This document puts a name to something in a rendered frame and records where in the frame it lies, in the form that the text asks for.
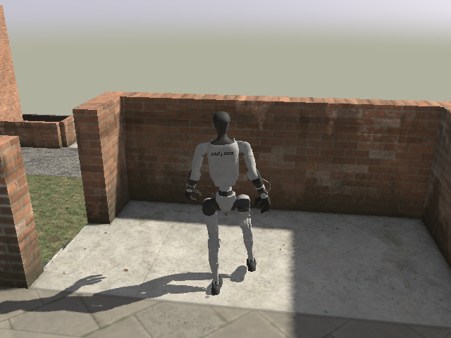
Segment stairs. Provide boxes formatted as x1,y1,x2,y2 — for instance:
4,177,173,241
43,241,71,271

